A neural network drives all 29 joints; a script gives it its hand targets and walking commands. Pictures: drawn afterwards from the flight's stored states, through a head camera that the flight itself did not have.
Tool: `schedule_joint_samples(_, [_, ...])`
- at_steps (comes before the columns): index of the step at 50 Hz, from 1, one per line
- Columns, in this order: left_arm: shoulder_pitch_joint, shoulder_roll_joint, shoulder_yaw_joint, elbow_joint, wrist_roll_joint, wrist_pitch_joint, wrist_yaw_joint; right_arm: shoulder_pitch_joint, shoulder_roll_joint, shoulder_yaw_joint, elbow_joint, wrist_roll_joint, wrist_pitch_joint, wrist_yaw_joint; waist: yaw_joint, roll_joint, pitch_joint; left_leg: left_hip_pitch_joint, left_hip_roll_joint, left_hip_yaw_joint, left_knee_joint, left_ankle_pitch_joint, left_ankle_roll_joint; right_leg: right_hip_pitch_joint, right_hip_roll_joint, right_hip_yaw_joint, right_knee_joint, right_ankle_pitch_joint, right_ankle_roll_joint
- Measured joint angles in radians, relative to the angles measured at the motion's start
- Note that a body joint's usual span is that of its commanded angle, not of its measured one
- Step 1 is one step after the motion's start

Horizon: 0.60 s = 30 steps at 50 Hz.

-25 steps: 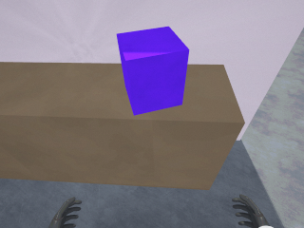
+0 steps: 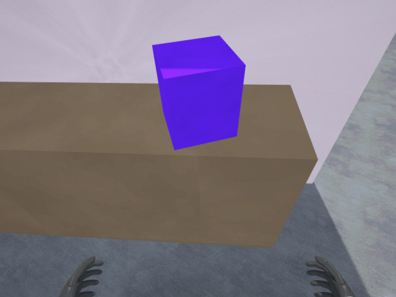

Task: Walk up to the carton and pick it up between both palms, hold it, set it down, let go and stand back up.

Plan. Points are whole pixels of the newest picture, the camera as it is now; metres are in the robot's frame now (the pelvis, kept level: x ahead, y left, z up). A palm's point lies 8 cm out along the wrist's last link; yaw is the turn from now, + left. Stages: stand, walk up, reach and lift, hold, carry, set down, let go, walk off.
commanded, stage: stand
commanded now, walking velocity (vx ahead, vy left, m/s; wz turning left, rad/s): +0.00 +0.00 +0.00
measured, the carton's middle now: (196, 93) +0.67 +0.02 +0.06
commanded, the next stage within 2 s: walk up in 0.90 s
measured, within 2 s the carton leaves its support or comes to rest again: neither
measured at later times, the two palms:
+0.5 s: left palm out of the picture +0.15 +0.28 -0.06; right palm out of the picture +0.13 -0.26 -0.08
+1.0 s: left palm out of the picture +0.14 +0.28 -0.06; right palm out of the picture +0.13 -0.26 -0.08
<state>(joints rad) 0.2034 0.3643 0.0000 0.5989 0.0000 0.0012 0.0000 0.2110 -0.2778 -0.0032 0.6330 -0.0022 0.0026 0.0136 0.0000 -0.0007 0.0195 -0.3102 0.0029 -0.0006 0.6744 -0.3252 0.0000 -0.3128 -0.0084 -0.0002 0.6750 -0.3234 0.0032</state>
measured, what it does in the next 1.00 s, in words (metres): stands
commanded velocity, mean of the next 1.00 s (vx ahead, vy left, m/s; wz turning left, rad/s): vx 0.00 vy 0.00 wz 0.00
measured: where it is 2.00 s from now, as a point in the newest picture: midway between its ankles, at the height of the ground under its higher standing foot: outside the picture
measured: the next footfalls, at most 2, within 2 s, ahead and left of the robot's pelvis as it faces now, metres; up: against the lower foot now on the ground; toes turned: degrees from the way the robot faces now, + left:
left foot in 1.40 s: +0.13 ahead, +0.16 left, +0.00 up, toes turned +2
right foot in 1.96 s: +0.30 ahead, -0.10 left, +0.00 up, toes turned +2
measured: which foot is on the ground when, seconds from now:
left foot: down 0.00-1.00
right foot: down 0.00-1.00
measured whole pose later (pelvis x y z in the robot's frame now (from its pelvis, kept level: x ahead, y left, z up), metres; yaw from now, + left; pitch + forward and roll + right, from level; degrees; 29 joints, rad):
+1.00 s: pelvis -0.01 +0.00 +0.00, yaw +0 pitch -2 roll +0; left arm 0.21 0.37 0.00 0.61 0.00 0.00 0.00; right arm 0.21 -0.29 0.00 0.68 0.00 0.00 0.02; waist 0.00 0.00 0.02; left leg -0.31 0.00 0.00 0.63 -0.29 0.00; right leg -0.31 -0.01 0.00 0.64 -0.30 0.00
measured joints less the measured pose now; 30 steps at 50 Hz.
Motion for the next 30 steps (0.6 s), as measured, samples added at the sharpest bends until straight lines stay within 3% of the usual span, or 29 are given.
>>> schedule_joint_samples(30, [0.001, 0.005, 0.000, 0.002, 0.000, 0.000, 0.000, 0.000, -0.008, 0.000, 0.031, 0.000, -0.003, 0.001, 0.000, 0.000, 0.000, 0.003, 0.000, 0.000, -0.027, 0.021, 0.000, 0.000, 0.000, 0.000, -0.021, 0.017, 0.000])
